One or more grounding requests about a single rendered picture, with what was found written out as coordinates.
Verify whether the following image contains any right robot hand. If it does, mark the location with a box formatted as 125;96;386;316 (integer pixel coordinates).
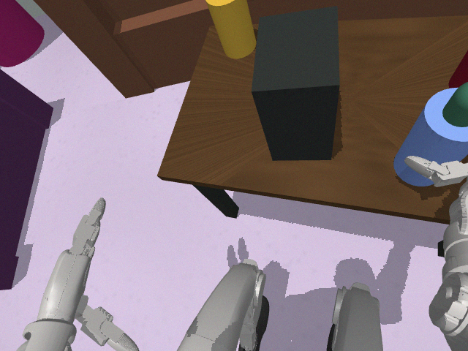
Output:
404;156;468;187

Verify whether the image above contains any left robot hand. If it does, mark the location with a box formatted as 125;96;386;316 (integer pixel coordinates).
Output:
37;197;139;351

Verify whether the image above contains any sofa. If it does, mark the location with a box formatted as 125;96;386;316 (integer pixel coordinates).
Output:
34;0;468;98

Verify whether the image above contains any right robot arm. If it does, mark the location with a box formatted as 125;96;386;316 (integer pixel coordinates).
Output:
429;181;468;351

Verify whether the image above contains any left robot arm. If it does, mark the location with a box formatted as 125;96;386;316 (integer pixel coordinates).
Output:
16;319;77;351

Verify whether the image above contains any left robot foot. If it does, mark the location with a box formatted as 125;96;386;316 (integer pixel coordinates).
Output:
238;296;269;351

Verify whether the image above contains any coffee table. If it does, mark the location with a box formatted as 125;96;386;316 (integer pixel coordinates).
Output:
157;15;468;257

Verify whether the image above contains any armchair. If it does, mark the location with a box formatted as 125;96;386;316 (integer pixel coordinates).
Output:
0;69;53;290

